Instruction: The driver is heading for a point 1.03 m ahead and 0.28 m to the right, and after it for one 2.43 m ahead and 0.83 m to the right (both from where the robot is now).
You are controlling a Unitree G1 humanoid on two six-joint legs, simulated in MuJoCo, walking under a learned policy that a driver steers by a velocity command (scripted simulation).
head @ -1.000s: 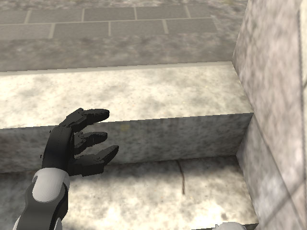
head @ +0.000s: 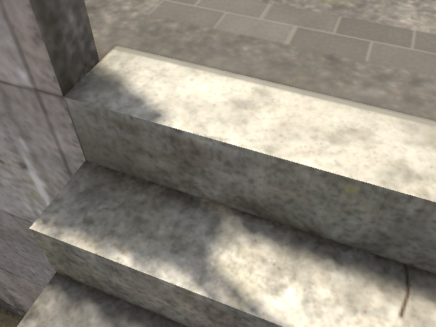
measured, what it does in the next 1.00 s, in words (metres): climbs: right foot 0.24 m higher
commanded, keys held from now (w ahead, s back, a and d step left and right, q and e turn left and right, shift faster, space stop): w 1.00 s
